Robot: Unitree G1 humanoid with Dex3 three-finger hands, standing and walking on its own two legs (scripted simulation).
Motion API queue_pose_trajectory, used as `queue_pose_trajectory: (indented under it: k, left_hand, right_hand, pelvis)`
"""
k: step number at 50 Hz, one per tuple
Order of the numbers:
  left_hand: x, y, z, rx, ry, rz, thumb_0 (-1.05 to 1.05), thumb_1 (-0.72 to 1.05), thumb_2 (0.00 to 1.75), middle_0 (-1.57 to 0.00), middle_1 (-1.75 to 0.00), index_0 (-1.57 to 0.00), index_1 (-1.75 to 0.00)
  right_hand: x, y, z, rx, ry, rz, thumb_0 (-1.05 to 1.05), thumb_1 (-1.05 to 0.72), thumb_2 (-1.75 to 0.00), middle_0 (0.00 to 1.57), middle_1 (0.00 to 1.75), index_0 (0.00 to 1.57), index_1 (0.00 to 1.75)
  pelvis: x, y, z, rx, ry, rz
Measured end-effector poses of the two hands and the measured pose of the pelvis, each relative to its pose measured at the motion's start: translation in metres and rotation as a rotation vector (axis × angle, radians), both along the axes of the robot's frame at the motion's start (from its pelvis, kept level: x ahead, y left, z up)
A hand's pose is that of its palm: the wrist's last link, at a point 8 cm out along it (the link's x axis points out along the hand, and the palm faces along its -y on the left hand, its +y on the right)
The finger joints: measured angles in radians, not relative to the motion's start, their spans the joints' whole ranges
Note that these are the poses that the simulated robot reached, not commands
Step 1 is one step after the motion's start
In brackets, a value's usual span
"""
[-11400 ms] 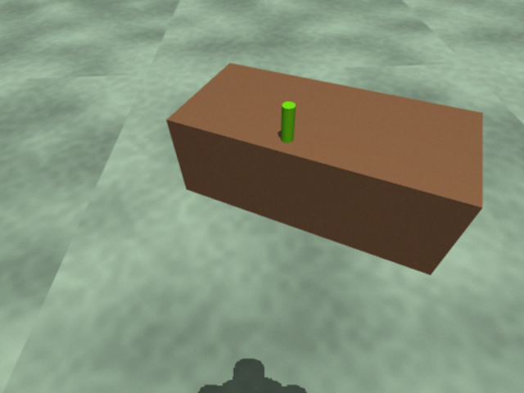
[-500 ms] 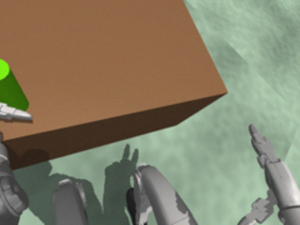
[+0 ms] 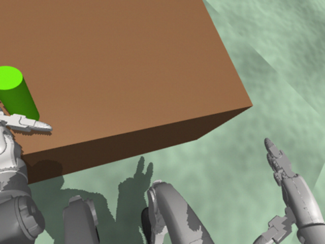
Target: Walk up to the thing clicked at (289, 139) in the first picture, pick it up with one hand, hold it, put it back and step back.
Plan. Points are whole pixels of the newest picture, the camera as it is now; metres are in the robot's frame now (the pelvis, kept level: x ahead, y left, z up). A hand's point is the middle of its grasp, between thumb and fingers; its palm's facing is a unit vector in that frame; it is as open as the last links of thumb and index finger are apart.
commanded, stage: close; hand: left
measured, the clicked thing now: (18, 100) +0.48 +0.22 -0.04
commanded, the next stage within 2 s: settle in 0.62 s
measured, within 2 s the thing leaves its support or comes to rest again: leaves its support in 1.00 s
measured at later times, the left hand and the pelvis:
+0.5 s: hand (22, 100) +0.49 +0.22 -0.06, palm faces +0.24 -0.97 +0.01, open 10.0 cm; pelvis -0.01 +0.00 +0.00, yaw +0 degrees
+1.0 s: hand (15, 91) +0.51 +0.23 -0.04, palm faces +0.25 -0.97 +0.02, open 7.2 cm; pelvis -0.01 +0.01 +0.01, yaw +0 degrees
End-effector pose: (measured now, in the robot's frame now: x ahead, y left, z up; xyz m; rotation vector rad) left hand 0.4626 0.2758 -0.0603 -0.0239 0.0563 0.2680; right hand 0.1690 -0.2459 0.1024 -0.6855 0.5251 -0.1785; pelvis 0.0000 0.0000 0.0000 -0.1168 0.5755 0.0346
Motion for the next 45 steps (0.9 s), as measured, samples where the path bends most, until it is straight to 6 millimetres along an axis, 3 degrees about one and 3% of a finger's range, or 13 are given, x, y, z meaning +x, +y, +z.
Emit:
queue_pose_trajectory:
  k: [9, 20, 30, 36, 45]
  left_hand:
    - [0.009, -0.005, 0.011, 0.003, 0.009, -0.034, -0.02, -0.54, 0.09, -0.47, -0.29, -0.47, -0.27]
    - [-0.010, -0.011, 0.002, -0.016, 0.026, -0.017, -0.01, -0.34, 0.32, -0.76, -0.57, -0.77, -0.55]
    - [0.007, -0.002, 0.013, 0.011, -0.024, -0.032, -0.01, -0.12, 0.56, -1.02, -0.83, -1.01, -0.81]
    - [0.012, 0.001, 0.014, 0.002, -0.006, -0.043, 0.00, -0.15, 0.71, -1.05, -0.94, -1.00, -0.90]
    - [0.011, -0.002, 0.014, 0.010, -0.009, -0.043, 0.00, -0.10, 1.11, -0.95, -1.12, -0.89, -1.09]
  right_hand:
    - [0.001, 0.001, 0.008, 0.006, -0.028, 0.025, -0.01, 0.49, -0.06, 0.06, 0.05, 0.06, 0.05]
    - [-0.004, 0.002, 0.020, -0.007, -0.036, 0.027, -0.01, 0.49, -0.05, 0.06, 0.05, 0.06, 0.05]
    - [-0.003, 0.008, 0.028, -0.044, -0.058, 0.043, -0.01, 0.49, -0.06, 0.06, 0.05, 0.06, 0.05]
    - [-0.014, 0.008, 0.019, -0.022, -0.027, 0.006, -0.01, 0.49, -0.06, 0.06, 0.05, 0.06, 0.05]
    - [-0.011, 0.013, 0.014, 0.000, -0.028, 0.022, -0.01, 0.50, -0.06, 0.06, 0.05, 0.06, 0.05]
  pelvis:
    - [-0.002, -0.002, 0.002, 0.005, -0.006, 0.001]
    - [-0.003, -0.002, 0.007, 0.007, -0.020, 0.003]
    - [-0.009, 0.000, 0.004, 0.000, -0.022, 0.004]
    - [-0.009, 0.005, 0.004, -0.009, -0.016, 0.005]
    - [-0.010, 0.008, 0.002, -0.005, -0.012, -0.003]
